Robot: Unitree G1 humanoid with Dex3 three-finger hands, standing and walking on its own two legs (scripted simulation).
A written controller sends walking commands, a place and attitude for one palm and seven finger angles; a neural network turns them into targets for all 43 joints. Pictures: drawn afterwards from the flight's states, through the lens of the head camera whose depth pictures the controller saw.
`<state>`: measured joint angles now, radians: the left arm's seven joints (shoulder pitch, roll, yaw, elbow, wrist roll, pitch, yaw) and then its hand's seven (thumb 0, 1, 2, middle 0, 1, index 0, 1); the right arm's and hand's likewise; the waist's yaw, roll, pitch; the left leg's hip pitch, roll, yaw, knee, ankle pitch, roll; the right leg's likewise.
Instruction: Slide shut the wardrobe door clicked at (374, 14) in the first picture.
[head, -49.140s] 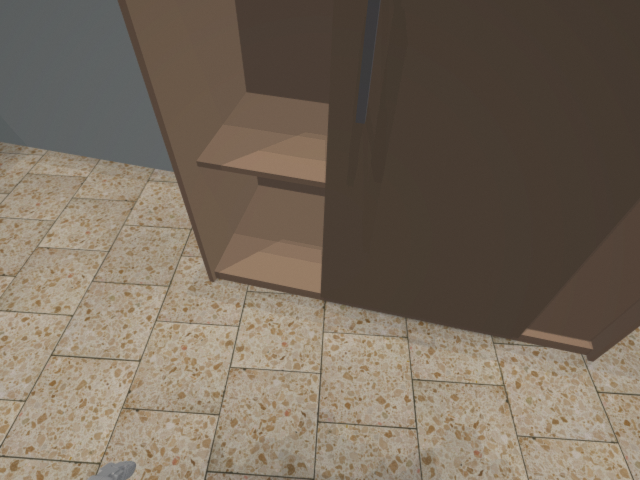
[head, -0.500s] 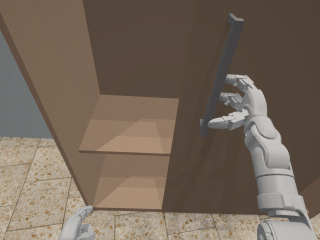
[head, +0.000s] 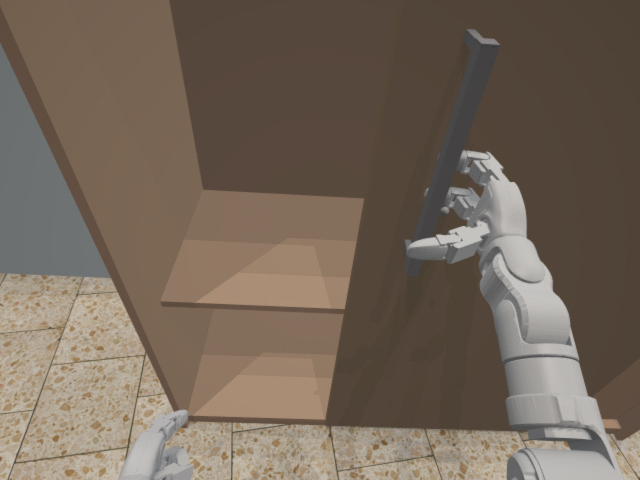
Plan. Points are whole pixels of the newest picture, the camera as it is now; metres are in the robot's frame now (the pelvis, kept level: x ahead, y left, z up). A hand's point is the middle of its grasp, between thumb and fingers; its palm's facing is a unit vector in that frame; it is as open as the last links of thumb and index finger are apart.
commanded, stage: slide the fingers in behind the handle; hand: right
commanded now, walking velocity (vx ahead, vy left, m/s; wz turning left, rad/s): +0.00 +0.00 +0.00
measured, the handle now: (436, 173) +0.45 -0.11 +0.20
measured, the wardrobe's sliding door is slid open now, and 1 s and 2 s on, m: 0.42 0.42 0.42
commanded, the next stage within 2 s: grip the handle and tug to test in 0.44 s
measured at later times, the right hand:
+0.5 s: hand (443, 211) +0.38 -0.11 +0.20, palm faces -0.01 +1.00 -0.01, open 14.3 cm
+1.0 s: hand (442, 209) +0.39 -0.11 +0.20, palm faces -0.01 +1.00 -0.01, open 9.8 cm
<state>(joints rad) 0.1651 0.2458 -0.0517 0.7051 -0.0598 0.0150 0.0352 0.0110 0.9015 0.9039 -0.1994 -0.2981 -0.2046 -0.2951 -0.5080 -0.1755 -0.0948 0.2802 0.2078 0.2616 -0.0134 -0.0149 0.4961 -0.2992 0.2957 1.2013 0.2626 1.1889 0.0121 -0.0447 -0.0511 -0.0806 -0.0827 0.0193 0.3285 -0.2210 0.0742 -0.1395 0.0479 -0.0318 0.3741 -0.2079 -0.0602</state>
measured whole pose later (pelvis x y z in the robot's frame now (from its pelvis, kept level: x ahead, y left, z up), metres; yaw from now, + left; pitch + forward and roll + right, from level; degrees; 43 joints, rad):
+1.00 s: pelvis +0.01 +0.00 +0.00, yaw +0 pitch -2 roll +0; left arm 0.16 0.24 -0.05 0.70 -0.06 0.03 0.02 0.01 0.90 0.90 -0.20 -0.30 -0.20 -0.30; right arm -0.49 -0.17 -0.07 0.24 0.19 0.28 -0.04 -0.01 -0.18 -0.59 0.31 1.26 0.26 1.25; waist 0.01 -0.05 -0.05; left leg -0.07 -0.08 0.02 0.33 -0.23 0.07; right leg -0.12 0.05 -0.03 0.37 -0.21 -0.06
